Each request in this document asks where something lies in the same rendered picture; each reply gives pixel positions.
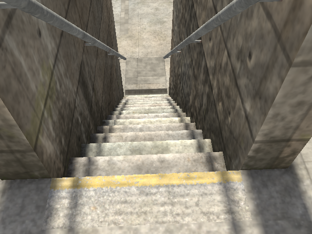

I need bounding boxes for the stairs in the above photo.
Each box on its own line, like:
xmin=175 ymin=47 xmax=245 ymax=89
xmin=66 ymin=94 xmax=227 ymax=177

